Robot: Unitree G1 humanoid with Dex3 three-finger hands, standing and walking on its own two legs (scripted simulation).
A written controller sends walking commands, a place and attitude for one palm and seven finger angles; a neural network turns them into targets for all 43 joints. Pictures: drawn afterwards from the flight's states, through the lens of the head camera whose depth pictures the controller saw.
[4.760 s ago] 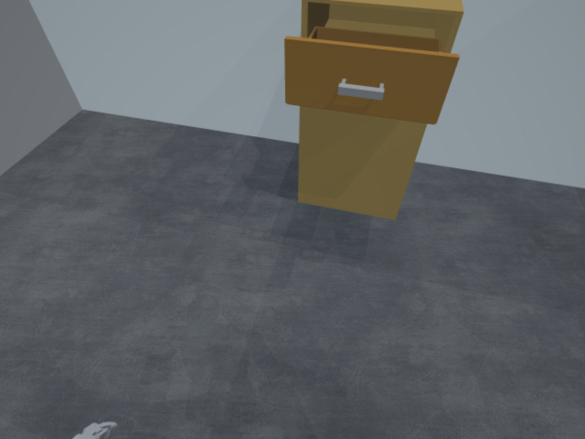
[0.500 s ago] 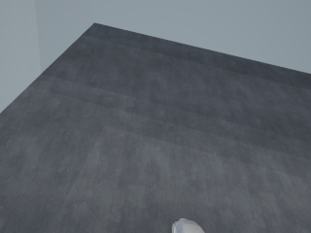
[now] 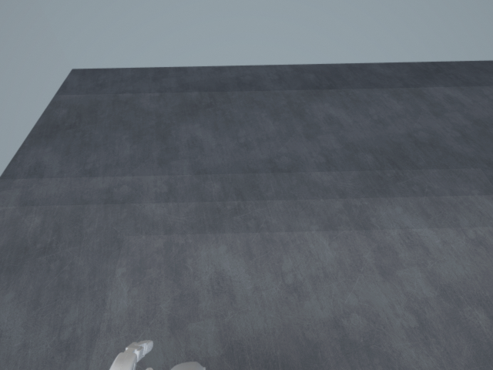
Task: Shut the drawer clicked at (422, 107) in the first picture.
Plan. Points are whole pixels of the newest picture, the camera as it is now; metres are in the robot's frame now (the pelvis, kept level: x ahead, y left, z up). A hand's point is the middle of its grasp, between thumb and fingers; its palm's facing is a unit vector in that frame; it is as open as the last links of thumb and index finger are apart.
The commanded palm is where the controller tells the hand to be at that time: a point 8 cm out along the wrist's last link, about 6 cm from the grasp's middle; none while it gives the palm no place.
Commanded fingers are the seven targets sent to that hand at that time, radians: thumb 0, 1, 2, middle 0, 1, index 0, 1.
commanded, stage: turn to face it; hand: left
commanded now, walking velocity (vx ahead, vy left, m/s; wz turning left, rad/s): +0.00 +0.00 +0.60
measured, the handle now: out of the picture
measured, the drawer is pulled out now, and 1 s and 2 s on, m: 0.29 0.29 0.29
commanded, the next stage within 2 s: none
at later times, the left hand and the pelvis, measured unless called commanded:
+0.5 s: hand out of the picture +0.01 +0.25 -0.16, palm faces +0.31 -0.91 -0.28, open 7.4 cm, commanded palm none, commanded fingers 0.00 0.90 0.90 -0.20 -0.30 -0.20 -0.30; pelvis +0.01 +0.01 +0.01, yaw +16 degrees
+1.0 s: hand out of the picture -0.08 +0.13 -0.15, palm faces +0.58 -0.77 -0.26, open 7.3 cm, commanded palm none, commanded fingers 0.00 0.90 0.90 -0.20 -0.30 -0.20 -0.30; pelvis -0.01 -0.06 +0.01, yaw +36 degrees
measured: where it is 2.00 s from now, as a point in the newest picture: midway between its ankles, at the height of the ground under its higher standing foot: outside the picture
